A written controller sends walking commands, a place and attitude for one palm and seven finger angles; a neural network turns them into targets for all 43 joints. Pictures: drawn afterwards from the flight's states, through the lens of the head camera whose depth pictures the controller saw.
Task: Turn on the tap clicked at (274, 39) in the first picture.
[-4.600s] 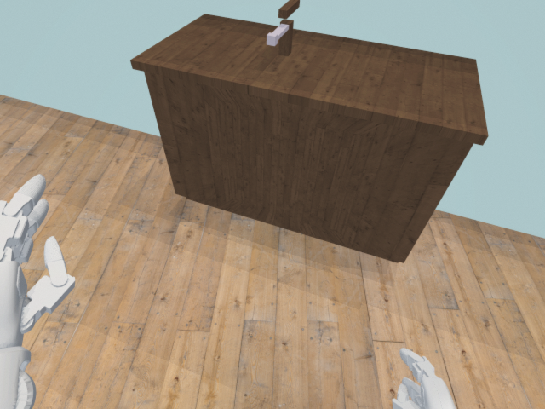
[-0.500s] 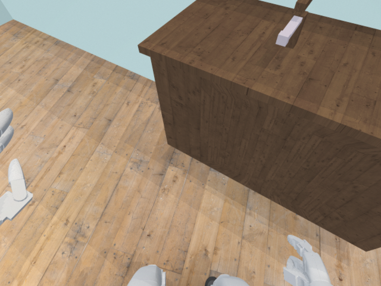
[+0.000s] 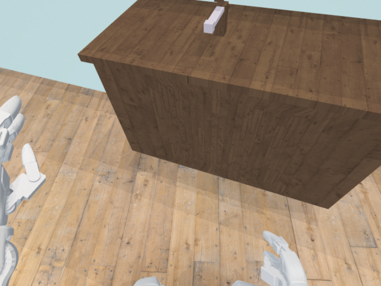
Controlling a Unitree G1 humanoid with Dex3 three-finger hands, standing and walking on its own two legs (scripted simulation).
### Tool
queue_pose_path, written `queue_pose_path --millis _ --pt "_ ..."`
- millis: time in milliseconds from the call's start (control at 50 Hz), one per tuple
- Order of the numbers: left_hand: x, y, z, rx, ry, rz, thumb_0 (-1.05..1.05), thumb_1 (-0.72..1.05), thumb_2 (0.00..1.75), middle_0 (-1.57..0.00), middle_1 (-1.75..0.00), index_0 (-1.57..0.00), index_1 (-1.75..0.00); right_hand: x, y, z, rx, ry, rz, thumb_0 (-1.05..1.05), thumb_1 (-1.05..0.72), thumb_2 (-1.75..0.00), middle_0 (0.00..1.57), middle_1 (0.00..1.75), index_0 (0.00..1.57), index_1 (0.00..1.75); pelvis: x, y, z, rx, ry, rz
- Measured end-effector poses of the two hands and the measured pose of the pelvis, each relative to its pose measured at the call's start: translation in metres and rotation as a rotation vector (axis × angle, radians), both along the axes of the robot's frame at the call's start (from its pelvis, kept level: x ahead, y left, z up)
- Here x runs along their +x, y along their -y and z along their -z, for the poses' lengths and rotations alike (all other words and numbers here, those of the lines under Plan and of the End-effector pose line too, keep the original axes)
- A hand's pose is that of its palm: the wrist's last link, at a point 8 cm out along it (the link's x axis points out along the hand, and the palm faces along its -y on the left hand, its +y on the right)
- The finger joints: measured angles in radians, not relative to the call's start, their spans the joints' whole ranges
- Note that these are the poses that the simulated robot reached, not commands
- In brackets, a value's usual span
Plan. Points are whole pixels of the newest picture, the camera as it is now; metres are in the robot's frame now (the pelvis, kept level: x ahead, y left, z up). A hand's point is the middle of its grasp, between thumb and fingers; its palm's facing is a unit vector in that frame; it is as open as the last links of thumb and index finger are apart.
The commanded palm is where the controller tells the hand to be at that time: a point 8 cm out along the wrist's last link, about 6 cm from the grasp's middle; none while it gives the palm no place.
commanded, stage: turn to face it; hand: left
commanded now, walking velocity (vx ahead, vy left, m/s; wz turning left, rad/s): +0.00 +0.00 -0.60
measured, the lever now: (209, 26) +0.80 +0.02 +0.11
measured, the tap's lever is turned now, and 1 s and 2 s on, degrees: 0 0 0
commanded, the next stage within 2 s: take the last steps up to it in 1.00 s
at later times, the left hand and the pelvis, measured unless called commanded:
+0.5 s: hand (96, 177) +0.23 +0.16 +0.18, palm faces +0.16 -0.89 -0.42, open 7.5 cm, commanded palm +0.19 +0.20 +0.20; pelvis -0.04 -0.02 +0.01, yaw -18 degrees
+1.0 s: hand (166, 193) +0.22 +0.05 +0.19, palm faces -0.09 -0.88 -0.47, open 7.4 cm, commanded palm +0.19 +0.12 +0.20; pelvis -0.09 -0.04 +0.01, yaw -30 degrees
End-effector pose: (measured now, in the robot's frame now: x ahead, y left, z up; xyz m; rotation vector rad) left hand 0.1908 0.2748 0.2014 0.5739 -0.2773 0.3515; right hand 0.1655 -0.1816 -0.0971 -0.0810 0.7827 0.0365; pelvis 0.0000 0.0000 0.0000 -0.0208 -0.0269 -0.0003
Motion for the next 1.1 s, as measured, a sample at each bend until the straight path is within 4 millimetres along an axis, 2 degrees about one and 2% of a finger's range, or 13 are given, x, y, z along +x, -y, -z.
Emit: queue_pose_path --millis 60,140,220,300,380,480,600,680,760,840,920,1000,1100 --pt "0.009 0.022 0.001 -0.008 -0.028 0.062 0.01 0.89 0.90 -0.21 -0.30 -0.21 -0.30 -0.022 0.028 0.008 -0.027 -0.077 0.062 0.01 -0.90 -0.89 0.21 0.30 0.21 0.30 -0.009 0.008 -0.003 0.024 -0.012 0.039" --pt "0.011 0.043 -0.004 0.012 -0.072 0.142 0.01 0.88 0.90 -0.22 -0.30 -0.21 -0.30 -0.052 0.068 0.001 -0.094 -0.134 0.172 0.01 -0.90 -0.89 0.21 0.30 0.21 0.30 -0.015 0.014 -0.011 0.043 -0.026 0.093" --pt "0.010 0.052 -0.013 0.038 -0.066 0.196 0.01 0.88 0.90 -0.22 -0.31 -0.21 -0.30 -0.076 0.100 -0.013 -0.167 -0.145 0.259 0.01 -0.91 -0.90 0.20 0.30 0.20 0.30 -0.021 0.017 -0.015 0.054 -0.042 0.140" --pt "0.009 0.052 -0.012 0.013 -0.031 0.219 0.01 0.88 0.90 -0.22 -0.31 -0.21 -0.30 -0.093 0.118 -0.027 -0.220 -0.124 0.308 0.01 -0.91 -0.90 0.20 0.30 0.20 0.30 -0.027 0.015 -0.015 0.057 -0.051 0.184" --pt "0.010 0.052 -0.003 -0.039 0.006 0.250 0.01 0.88 0.90 -0.22 -0.31 -0.21 -0.30 -0.103 0.119 -0.037 -0.247 -0.076 0.346 0.01 -0.91 -0.90 0.20 0.30 0.20 0.30 -0.035 0.011 -0.011 0.056 -0.038 0.228" --pt "0.014 0.065 0.001 -0.065 -0.002 0.270 0.01 0.88 0.90 -0.21 -0.30 -0.21 -0.30 -0.113 0.105 -0.040 -0.181 -0.002 0.385 0.01 -0.91 -0.90 0.20 0.30 0.20 0.30 -0.042 0.015 -0.013 0.041 -0.021 0.295" --pt "0.022 0.117 0.002 -0.033 -0.010 0.363 0.02 0.89 0.90 -0.21 -0.30 -0.21 -0.30 -0.133 0.095 -0.017 -0.051 0.029 0.387 0.01 -0.90 -0.90 0.20 0.30 0.21 0.30 -0.055 0.036 -0.005 0.019 -0.014 0.384" --pt "0.026 0.155 0.001 -0.009 -0.014 0.447 0.01 0.89 0.90 -0.21 -0.30 -0.21 -0.30 -0.162 0.108 0.001 -0.020 -0.036 0.428 0.01 -0.90 -0.89 0.21 0.30 0.21 0.30 -0.072 0.047 -0.002 0.012 -0.014 0.405" --pt "0.020 0.175 -0.004 0.027 -0.057 0.516 0.01 0.88 0.90 -0.22 -0.30 -0.21 -0.30 -0.199 0.128 -0.001 -0.052 -0.114 0.521 0.01 -0.90 -0.89 0.21 0.30 0.21 0.30 -0.080 0.051 -0.010 0.042 -0.028 0.456" --pt "0.015 0.181 -0.012 0.062 -0.069 0.556 0.01 0.88 0.90 -0.22 -0.31 -0.21 -0.30 -0.234 0.148 -0.011 -0.115 -0.154 0.603 0.01 -0.91 -0.89 0.20 0.30 0.21 0.30 -0.085 0.053 -0.016 0.058 -0.038 0.489" --pt "0.012 0.177 -0.012 0.047 -0.051 0.560 0.01 0.88 0.90 -0.22 -0.31 -0.22 -0.30 -0.258 0.161 -0.023 -0.183 -0.160 0.652 0.01 -0.91 -0.90 0.20 0.30 0.20 0.30 -0.089 0.051 -0.018 0.060 -0.042 0.511" --pt "0.011 0.170 -0.005 -0.018 -0.022 0.561 0.01 0.88 0.90 -0.22 -0.31 -0.21 -0.30 -0.268 0.165 -0.034 -0.242 -0.127 0.681 0.01 -0.91 -0.90 0.20 0.30 0.20 0.30 -0.092 0.044 -0.014 0.041 -0.043 0.525" --pt "0.007 0.168 0.001 -0.066 -0.007 0.566 0.01 0.88 0.90 -0.22 -0.30 -0.21 -0.30 -0.267 0.154 -0.044 -0.242 -0.050 0.703 0.01 -0.91 -0.90 0.20 0.30 0.20 0.30 -0.099 0.041 -0.015 0.040 -0.019 0.562"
